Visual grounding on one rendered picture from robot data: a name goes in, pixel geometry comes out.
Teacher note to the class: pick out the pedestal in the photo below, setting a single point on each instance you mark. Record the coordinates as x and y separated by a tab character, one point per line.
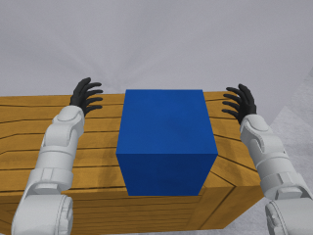
100	201

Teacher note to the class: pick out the left robot hand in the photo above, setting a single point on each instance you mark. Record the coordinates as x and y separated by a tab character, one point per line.
81	93

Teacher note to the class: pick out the robot right upper arm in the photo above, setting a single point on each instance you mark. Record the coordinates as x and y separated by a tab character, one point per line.
290	216

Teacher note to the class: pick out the robot left upper arm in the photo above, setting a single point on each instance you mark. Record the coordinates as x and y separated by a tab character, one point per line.
45	215

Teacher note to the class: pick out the robot right forearm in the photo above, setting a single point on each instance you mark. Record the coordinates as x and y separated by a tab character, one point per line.
279	180

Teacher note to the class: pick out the carton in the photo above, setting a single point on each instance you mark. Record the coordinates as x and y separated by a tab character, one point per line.
165	144

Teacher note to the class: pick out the robot left forearm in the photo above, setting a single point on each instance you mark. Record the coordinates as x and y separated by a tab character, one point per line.
53	170

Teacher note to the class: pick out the right robot hand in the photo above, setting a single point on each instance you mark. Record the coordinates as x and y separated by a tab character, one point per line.
246	103

